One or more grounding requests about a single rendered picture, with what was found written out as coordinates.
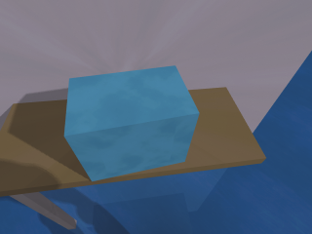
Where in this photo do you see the carton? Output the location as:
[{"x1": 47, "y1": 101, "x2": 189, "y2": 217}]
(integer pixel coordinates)
[{"x1": 64, "y1": 65, "x2": 200, "y2": 181}]

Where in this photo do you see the table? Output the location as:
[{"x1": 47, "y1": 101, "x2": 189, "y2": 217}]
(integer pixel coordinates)
[{"x1": 0, "y1": 87, "x2": 266, "y2": 230}]

